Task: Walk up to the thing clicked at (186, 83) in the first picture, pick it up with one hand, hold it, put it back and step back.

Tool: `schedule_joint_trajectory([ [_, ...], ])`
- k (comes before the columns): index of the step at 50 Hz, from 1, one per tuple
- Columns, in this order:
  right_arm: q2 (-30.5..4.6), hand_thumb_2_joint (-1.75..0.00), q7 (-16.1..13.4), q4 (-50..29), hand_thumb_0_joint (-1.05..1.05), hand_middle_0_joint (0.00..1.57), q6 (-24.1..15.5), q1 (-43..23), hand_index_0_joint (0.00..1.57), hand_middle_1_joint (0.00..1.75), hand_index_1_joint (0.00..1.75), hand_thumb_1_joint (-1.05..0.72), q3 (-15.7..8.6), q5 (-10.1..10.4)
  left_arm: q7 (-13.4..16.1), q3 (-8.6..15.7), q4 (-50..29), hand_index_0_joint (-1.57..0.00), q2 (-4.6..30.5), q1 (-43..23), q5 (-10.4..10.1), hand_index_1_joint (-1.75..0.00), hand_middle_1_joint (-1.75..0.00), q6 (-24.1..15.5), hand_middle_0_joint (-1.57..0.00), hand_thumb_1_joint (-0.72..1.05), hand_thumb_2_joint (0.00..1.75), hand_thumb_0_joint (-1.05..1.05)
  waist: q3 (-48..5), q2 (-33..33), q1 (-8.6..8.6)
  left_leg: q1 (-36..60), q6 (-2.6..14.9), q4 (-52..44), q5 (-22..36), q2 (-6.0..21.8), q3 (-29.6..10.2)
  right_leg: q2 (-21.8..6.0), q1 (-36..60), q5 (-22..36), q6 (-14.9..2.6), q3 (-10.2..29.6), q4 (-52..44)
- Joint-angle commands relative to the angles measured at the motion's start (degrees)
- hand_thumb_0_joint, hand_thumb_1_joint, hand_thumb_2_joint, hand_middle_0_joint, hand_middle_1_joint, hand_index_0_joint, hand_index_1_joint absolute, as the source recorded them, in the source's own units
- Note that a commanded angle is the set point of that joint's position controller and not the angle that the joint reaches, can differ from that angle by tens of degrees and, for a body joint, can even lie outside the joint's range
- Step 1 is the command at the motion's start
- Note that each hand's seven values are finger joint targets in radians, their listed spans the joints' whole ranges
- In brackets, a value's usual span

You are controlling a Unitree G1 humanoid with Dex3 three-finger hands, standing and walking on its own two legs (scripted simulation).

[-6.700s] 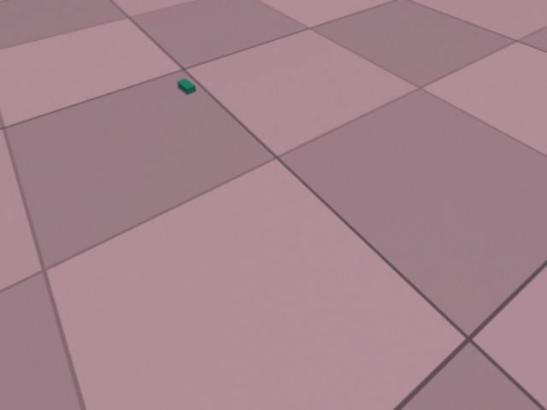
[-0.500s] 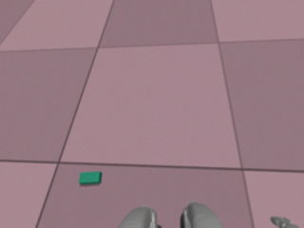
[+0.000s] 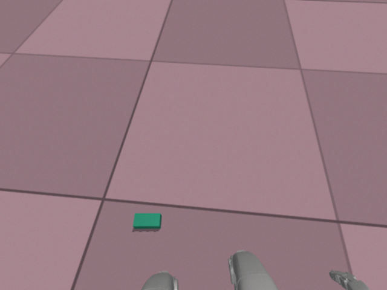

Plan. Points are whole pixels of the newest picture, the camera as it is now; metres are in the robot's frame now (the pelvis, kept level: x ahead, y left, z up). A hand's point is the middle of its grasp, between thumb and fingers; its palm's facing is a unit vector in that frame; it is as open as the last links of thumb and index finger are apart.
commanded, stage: walk up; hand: left
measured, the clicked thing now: (147, 221) +0.48 +0.24 -0.71
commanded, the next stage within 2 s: none
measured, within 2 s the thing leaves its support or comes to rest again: neither
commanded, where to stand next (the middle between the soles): +0.09 +0.01 m, yaw -5 degrees
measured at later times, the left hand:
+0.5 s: hand out of the picture +0.13 +0.27 -0.12, palm faces -0.15 -0.91 -0.37, open 7.3 cm
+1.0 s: hand out of the picture +0.14 +0.23 -0.11, palm faces -0.19 -0.92 -0.33, open 7.4 cm
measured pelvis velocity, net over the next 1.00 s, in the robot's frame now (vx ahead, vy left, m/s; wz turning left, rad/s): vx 0.01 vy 0.00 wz -0.16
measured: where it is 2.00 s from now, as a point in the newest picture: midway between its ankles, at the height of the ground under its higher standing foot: outside the picture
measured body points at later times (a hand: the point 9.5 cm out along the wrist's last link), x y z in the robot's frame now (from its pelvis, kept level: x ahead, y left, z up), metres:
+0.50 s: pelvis -0.01 +0.03 +0.02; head +0.00 +0.02 +0.47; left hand +0.13 +0.32 -0.09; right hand +0.04 -0.30 -0.09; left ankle +0.02 +0.13 -0.69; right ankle -0.02 -0.09 -0.69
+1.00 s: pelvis +0.01 +0.00 +0.05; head +0.02 -0.01 +0.50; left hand +0.15 +0.28 -0.08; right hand +0.03 -0.31 -0.09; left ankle +0.02 +0.13 -0.69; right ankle -0.02 -0.09 -0.69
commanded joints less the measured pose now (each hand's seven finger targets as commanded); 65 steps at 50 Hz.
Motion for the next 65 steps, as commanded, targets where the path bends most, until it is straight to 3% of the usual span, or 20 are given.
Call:
schedule_joint_trajectory([
  [1, -16.5, -0.9, -2.8, -3.2, 0.0, 0.2, -3.7, 0.1, 0.2, 0.3, 0.3, -0.9, -4.5, 1.4, -2.0, 1.6, -2.4, -0.2, 7.5, 5.3, 0.7, -0.3, -0.3, -1.8, -0.2, 0.9, 0.9, 0.0, -9.2, 11.4, 0.23, 15.0, 12.34, -21.3, 6.4, 10.9, -20.8, -0.9, -3.1, 1.1, 0.85, -1.4, -7.0],
  [3, -15.6, -0.9, -3.6, -2.3, 0.0, 0.2, -5.0, 2.8, 0.2, 0.3, 0.3, -0.9, -3.8, 1.7, -3.1, 1.4, -3.7, -0.2, 6.7, 1.7, 1.7, -0.3, -0.3, -1.9, -0.2, 0.9, 0.9, 0.0, -10.2, 6.9, -0.55, 16.5, 14.19, -21.1, 8.7, 15.0, -23.6, -1.5, -0.7, -0.4, 0.9, 0.8, -12.0],
  [7, -16.1, -0.9, -5.5, 0.3, 0.0, 0.2, -7.4, 6.0, 0.2, 0.3, 0.3, -0.9, -3.1, 2.6, -4.7, 1.3, -5.0, -0.2, 6.6, -1.1, 2.5, -0.3, -0.3, -0.7, -0.2, 0.9, 0.9, 0.0, -8.9, 1.7, -0.55, 17.2, 10.66, -21.4, 26.1, 18.1, -24.8, -0.7, 3.1, -0.1, 0.02, 2.2, -18.1],
  [10, -15.3, -0.9, -6.3, 1.6, 0.0, 0.2, -8.7, 5.1, 0.2, 0.3, 0.3, -0.9, -2.3, 2.9, -5.2, 0.9, -4.6, -0.2, 5.2, -0.3, 1.8, -0.3, -0.3, -0.5, -0.2, 0.9, 0.9, 0.0, -10.3, 3.6, 0.55, 19.3, 8.6, -19.9, 40.7, 17.8, -21.3, -0.8, 6.0, 1.9, -0.65, 1.3, -22.2],
  [12, -14.5, -0.9, -6.4, 1.8, 0.0, 0.2, -9.1, 2.6, 0.2, 0.3, 0.3, -0.9, -1.6, 3.1, -5.6, 0.6, -3.4, -0.2, 4.7, 1.0, 1.4, -0.3, -0.3, -0.7, -0.2, 0.9, 0.9, 0.0, -11.1, 3.9, 2.03, 15.3, 6.99, -19.2, 39.4, 15.8, -16.4, -0.7, 12.8, 7.3, -1.23, 0.3, -28.4],
  [13, -14.4, -0.9, -6.3, 2.1, 0.0, 0.2, -9.1, 1.7, 0.2, 0.3, 0.3, -0.9, -1.3, 3.1, -5.7, 0.4, -3.1, -0.2, 4.7, 0.9, 1.3, -0.3, -0.3, -1.1, -0.2, 0.9, 0.9, 0.0, -11.6, 3.6, 2.34, 12.8, 5.24, -17.8, 37.9, 13.5, -12.4, -1.2, 17.4, 16.3, -1.54, 0.7, -34.1],
  [15, -12.1, -0.9, -5.8, 2.2, 0.0, 0.2, -9.2, 0.0, 0.2, 0.3, 0.3, -0.9, -0.5, 3.3, -5.7, 0.8, -2.3, -0.2, 7.1, 1.1, 1.2, -0.3, -0.3, -2.0, -0.2, 0.9, 0.9, 0.0, -14.7, 0.0, 2.65, 4.1, 2.07, -13.2, 28.7, 6.7, -4.0, -5.4, 28.2, 31.8, -4.83, 9.7, -34.8],
  [16, -11.4, -0.9, -5.8, 3.1, 0.0, 0.2, -9.2, -0.1, 0.2, 0.3, 0.3, -0.9, -0.5, 3.1, -5.9, 0.6, -2.6, -0.2, 7.5, -0.7, 0.8, -0.3, -0.3, -1.9, -0.2, 0.9, 0.9, 0.0, -15.0, -1.1, 1.67, 6.0, 0.68, -13.1, 19.3, 2.7, -0.6, -8.7, 25.2, 30.6, -7.56, 14.6, -34.1],
  [17, -11.2, -0.9, -5.9, 4.9, 0.0, 0.2, -9.2, 0.4, 0.2, 0.3, 0.3, -0.9, -0.5, 2.8, -6.2, 0.0, -2.8, -0.2, 6.8, -3.4, 0.4, -0.3, -0.3, -1.6, -0.2, 0.9, 0.9, 0.0, -13.7, -0.7, 0.29, 10.6, 0.86, -15.9, 13.3, 2.3, -0.1, -9.3, 19.8, 27.1, -7.69, 14.4, -33.6],
  [19, -14.1, -0.9, -5.7, 6.4, 0.0, 0.2, -10.0, 0.3, 0.2, 0.3, 0.3, -0.9, -0.9, 2.3, -6.4, -1.3, -3.0, -0.2, 3.6, -5.3, 0.1, -0.3, -0.3, -0.9, -0.2, 0.9, 0.9, 0.0, -12.5, 6.1, -0.21, 15.6, 4.22, -26.5, 11.9, 9.0, -10.2, -2.2, 13.8, 24.2, -2.26, 4.2, -27.4],
  [20, -14.6, -0.9, -5.5, 6.5, 0.0, 0.2, -10.0, -1.2, 0.2, 0.3, 0.3, -0.9, -0.9, 2.4, -6.3, -1.6, -1.6, -0.2, 3.2, -4.3, 0.4, -0.3, -0.3, -0.5, -0.2, 0.9, 0.9, 0.0, -10.5, 5.5, 0.52, 16.1, 7.28, -28.4, 9.4, 13.2, -14.1, -0.3, 11.3, 14.8, -0.9, 1.0, -27.7],
  [22, -14.0, -0.9, -5.1, 6.4, 0.0, 0.2, -9.7, -4.0, 0.2, 0.3, 0.3, -0.9, -0.4, 2.4, -6.3, -1.4, -0.2, -0.2, 4.4, -3.5, 1.2, -0.3, -0.3, -0.7, -0.2, 0.9, 0.9, 0.0, -8.7, 2.4, 1.69, 13.0, 10.26, -29.1, 7.5, 16.0, -13.9, -0.9, 13.4, 6.6, -1.01, 0.9, -31.1],
  [24, -13.2, -0.9, -4.9, 7.0, 0.0, 0.2, -9.3, -5.1, 0.2, 0.3, 0.3, -0.9, 0.2, 2.4, -6.8, -1.1, 1.0, -0.2, 4.4, -3.6, 1.5, -0.3, -0.3, -1.1, -0.2, 0.9, 0.9, 0.0, -6.4, 0.5, 2.09, 7.3, 7.45, -29.6, 1.3, 12.8, -8.9, -0.5, 18.4, 10.9, -1.86, 2.5, -36.4],
  [26, -11.3, -0.9, -4.5, 7.7, 0.0, 0.2, -8.9, -6.4, 0.2, 0.3, 0.3, -0.9, 0.9, 2.7, -7.0, -0.7, 1.3, -0.2, 5.8, -5.3, 1.7, -0.3, -0.3, -1.6, -0.2, 0.9, 0.9, 0.0, -3.6, -3.3, 1.83, 1.1, 3.61, -26.5, -2.9, 7.2, -2.3, -3.1, 21.5, 12.5, -4.01, 9.5, -42.0],
  [28, -10.3, -0.9, -4.2, 8.8, 0.0, 0.2, -8.7, -7.0, 0.2, 0.3, 0.3, -0.9, 1.1, 2.5, -7.2, -0.8, 1.8, -0.2, 7.1, -6.9, 1.4, -0.3, -0.3, -1.8, -0.2, 0.9, 0.9, 0.0, -2.8, -6.6, 0.67, 5.9, 1.77, -20.4, -0.9, 1.9, 1.9, -7.7, 15.1, 4.3, -6.01, 18.2, -48.0],
  [29, -10.6, -0.9, -4.1, 9.3, 0.0, 0.2, -8.9, -6.9, 0.2, 0.3, 0.3, -0.9, 1.1, 2.5, -7.2, -0.9, 1.9, -0.2, 7.2, -7.2, 1.5, -0.3, -0.3, -1.8, -0.2, 0.9, 0.9, 0.0, -3.9, -6.2, 0.5, 9.9, 1.86, -20.0, 1.2, 1.9, 1.9, -8.5, 13.2, 3.2, -6.11, 18.9, -49.7],
  [33, -11.0, -0.9, -3.8, 12.0, 0.0, 0.2, -9.3, -6.1, 0.2, 0.3, 0.3, -0.9, 1.1, 2.6, -7.4, -2.0, 2.4, -0.2, 4.5, -10.8, 1.3, -0.3, -0.3, -1.8, -0.2, 0.9, 0.9, 0.0, -6.7, -6.8, -0.28, 16.3, 3.12, -27.3, 5.4, 4.2, -0.4, -4.7, 13.8, 13.1, -2.12, 11.3, -48.8],
  [42, -10.5, -0.9, -4.2, 16.1, 0.0, 0.2, -9.0, -7.9, 0.2, 0.3, 0.3, -0.9, 1.7, 2.6, -6.9, -2.5, 5.8, -0.2, 4.3, -11.7, 0.5, -0.3, -0.3, -1.6, -0.2, 0.9, 0.9, 0.0, -10.5, -5.6, 0.53, 20.1, 1.9, -30.7, 15.1, 4.5, 1.6, -5.3, 22.7, 27.6, -0.95, 10.2, -50.1],
  [62, -9.8, -0.9, -4.9, 19.5, 0.0, 0.2, -8.6, -9.6, 0.2, 0.3, 0.3, -0.9, 1.1, 2.7, -6.4, -2.6, 9.0, -0.2, 2.3, -14.1, 0.4, -0.3, -0.3, -0.5, -0.2, 0.9, 0.9, 0.0, -13.1, -2.1, 0.38, 27.0, 2.17, -32.7, 33.3, 7.1, 2.9, -4.2, 26.8, 39.3, -0.05, 6.1, -48.9],
  [65, -9.9, -0.9, -4.9, 19.0, 0.0, 0.2, -8.3, -10.3, 0.2, 0.3, 0.3, -0.9, 0.8, 2.6, -6.3, -2.5, 8.8, -0.2, 2.3, -14.0, 0.6, -0.3, -0.3, -0.3, -0.2, 0.9, 0.9, 0.0, -12.5, -3.0, 0.28, 27.3, 2.29, -32.0, 31.8, 6.9, 3.7, -3.8, 26.0, 39.0, 0.19, 5.5, -49.5],
])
